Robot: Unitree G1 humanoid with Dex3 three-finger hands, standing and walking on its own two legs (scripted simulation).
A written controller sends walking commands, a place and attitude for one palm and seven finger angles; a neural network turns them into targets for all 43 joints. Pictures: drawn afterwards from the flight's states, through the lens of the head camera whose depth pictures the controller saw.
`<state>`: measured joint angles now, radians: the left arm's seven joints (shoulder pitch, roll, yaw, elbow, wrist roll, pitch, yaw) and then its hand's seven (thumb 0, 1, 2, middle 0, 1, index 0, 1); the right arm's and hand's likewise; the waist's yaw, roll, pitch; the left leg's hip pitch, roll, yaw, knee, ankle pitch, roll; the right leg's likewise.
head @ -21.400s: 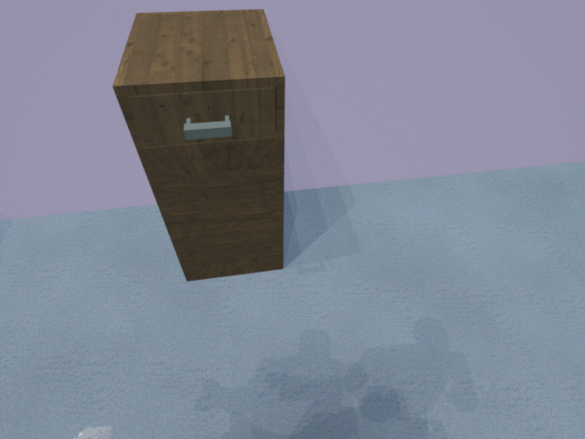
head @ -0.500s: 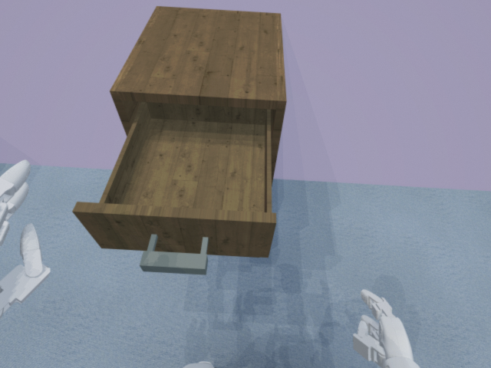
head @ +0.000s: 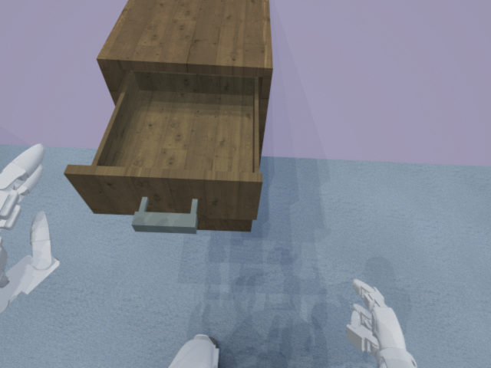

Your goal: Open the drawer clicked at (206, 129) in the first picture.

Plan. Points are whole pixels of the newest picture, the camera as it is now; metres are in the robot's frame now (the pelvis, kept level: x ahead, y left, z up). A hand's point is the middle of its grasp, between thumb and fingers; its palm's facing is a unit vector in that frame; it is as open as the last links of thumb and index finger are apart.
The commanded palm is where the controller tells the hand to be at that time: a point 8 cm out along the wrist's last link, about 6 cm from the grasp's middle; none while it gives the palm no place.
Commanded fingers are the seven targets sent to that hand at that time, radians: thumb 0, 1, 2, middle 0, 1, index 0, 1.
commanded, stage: step back with the hand held close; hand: left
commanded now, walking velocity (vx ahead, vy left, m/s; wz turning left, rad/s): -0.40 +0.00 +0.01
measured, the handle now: (167, 212) +0.37 +0.17 -0.02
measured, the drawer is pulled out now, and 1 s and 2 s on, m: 0.29 0.29 0.29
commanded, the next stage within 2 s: stop stepping back and stand still in 0.20 s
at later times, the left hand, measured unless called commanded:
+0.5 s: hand out of the picture +0.08 +0.19 +0.18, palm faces +0.28 -0.82 -0.49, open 7.4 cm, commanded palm +0.02 +0.24 +0.19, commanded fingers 0.00 0.90 0.90 -0.20 -0.30 -0.20 -0.30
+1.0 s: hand out of the picture +0.03 +0.20 +0.17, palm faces +0.38 -0.82 -0.42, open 7.4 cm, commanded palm -0.02 +0.25 +0.19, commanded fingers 0.00 0.90 0.90 -0.20 -0.30 -0.20 -0.30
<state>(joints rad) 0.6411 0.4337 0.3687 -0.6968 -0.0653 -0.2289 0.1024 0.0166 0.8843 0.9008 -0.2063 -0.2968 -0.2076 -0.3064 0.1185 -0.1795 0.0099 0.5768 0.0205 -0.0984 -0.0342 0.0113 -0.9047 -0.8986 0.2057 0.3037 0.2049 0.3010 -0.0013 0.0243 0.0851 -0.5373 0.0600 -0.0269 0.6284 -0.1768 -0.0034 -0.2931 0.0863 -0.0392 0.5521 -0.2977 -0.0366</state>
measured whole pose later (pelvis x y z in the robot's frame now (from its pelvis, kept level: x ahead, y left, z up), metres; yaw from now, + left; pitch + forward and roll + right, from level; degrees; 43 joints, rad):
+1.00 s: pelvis -0.15 -0.04 +0.01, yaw +1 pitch -1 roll +0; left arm 0.64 0.36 0.32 -0.55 -0.03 -0.20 0.16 0.01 0.88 0.90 -0.21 -0.30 -0.21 -0.31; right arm 0.23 -0.20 0.00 0.62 0.01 -0.09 -0.05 0.01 -0.91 -0.90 0.20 0.30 0.20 0.30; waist -0.01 -0.01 0.01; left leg -0.22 0.02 0.00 0.53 -0.29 -0.01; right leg -0.26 0.00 -0.09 0.52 -0.24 -0.04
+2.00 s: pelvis -0.17 -0.03 +0.02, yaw +0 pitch -3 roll +0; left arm 0.29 0.11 0.02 1.13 0.02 0.01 0.02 0.00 0.90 0.90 -0.19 -0.29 -0.20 -0.30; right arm 0.36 -0.08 -0.01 1.10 -0.02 0.02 -0.04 0.00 -0.91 -0.90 0.20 0.30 0.20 0.30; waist 0.00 0.01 0.05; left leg -0.19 0.01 0.01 0.45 -0.22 0.00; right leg -0.23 0.00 -0.08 0.43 -0.16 -0.04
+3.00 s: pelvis -0.15 -0.05 +0.02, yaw +0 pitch -2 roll +0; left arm 0.27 0.12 0.02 1.14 0.01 0.00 0.03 0.00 0.90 0.90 -0.19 -0.29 -0.20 -0.30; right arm 0.32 -0.10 -0.01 1.12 -0.01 0.01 -0.05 0.00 -0.91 -0.90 0.20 0.30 0.20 0.30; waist 0.00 0.02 0.07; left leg -0.14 0.04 0.00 0.41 -0.23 -0.03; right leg -0.18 0.03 -0.09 0.40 -0.18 -0.06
